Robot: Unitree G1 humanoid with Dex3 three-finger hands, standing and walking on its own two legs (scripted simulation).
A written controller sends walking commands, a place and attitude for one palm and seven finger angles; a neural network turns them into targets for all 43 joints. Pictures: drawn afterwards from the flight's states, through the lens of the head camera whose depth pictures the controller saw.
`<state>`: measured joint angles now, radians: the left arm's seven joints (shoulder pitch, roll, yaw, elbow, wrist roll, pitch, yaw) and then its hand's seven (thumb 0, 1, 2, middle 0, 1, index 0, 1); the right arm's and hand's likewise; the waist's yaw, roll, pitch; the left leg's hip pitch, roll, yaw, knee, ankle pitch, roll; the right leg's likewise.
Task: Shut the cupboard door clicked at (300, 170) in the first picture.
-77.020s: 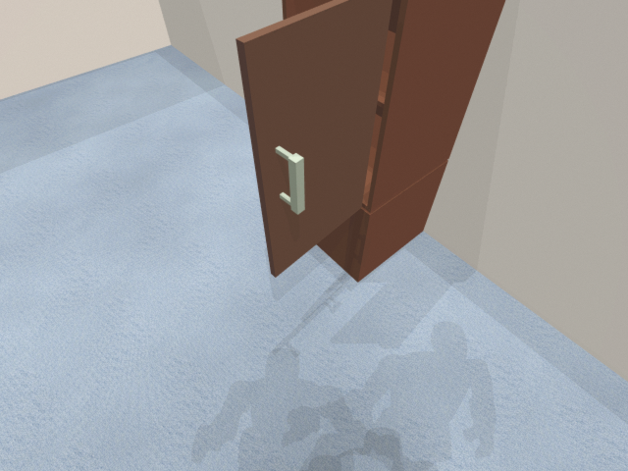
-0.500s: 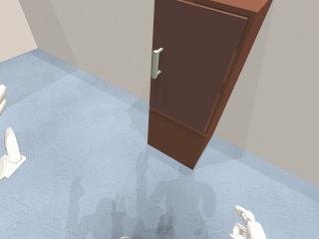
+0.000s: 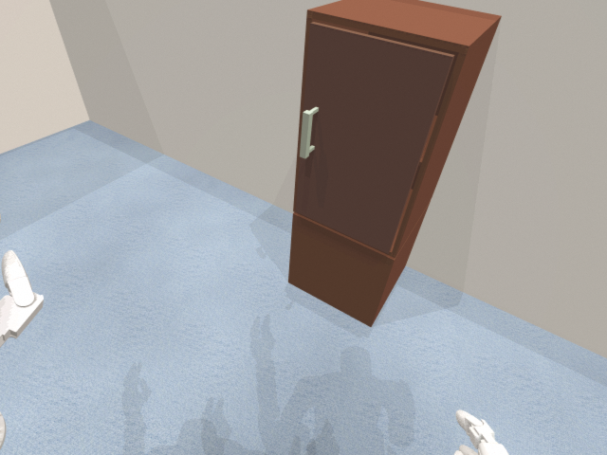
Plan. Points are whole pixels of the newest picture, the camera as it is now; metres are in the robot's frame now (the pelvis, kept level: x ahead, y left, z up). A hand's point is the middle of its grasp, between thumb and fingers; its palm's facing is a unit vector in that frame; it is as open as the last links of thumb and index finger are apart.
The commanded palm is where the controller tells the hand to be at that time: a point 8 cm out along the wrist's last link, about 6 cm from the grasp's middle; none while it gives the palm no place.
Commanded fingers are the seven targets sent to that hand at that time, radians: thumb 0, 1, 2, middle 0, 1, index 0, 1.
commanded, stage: stop stepping back and stand still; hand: left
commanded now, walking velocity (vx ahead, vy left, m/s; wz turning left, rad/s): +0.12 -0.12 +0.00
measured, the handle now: (309, 132) +0.95 +0.01 -0.01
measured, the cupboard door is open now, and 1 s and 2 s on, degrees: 0 0 0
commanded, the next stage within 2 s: let the arm hang, fingers relaxed in 0.66 s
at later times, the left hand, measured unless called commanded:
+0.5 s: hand (58, 275) +0.24 +0.27 +0.18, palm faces +0.40 -0.81 -0.42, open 7.4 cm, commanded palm +0.18 +0.31 +0.19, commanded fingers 0.00 0.90 0.90 -0.20 -0.30 -0.20 -0.30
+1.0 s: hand out of the picture +0.15 +0.21 -0.12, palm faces -0.12 -0.96 -0.26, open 7.4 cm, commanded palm none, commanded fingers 0.00 0.90 0.90 -0.20 -0.30 -0.20 -0.30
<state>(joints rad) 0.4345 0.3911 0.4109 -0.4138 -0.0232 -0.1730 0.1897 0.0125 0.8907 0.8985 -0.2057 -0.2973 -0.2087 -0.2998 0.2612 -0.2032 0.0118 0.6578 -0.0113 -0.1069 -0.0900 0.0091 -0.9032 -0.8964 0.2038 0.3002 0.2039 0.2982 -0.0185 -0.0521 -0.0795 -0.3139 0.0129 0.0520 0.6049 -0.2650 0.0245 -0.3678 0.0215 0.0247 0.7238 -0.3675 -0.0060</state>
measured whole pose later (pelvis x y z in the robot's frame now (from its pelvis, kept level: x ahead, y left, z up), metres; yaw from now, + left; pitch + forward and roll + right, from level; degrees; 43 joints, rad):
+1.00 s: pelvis +0.01 +0.02 +0.01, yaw -4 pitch -1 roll +0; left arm 0.26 0.24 -0.02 0.71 0.02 0.05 0.00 0.01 0.91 0.90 -0.20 -0.29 -0.20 -0.30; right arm 0.14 -0.30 0.01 0.84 -0.03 -0.01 0.01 0.00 -0.91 -0.90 0.20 0.30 0.20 0.30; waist -0.03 0.01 0.00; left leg -0.27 -0.02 0.08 0.52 -0.24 0.04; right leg -0.25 -0.01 0.00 0.55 -0.29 0.00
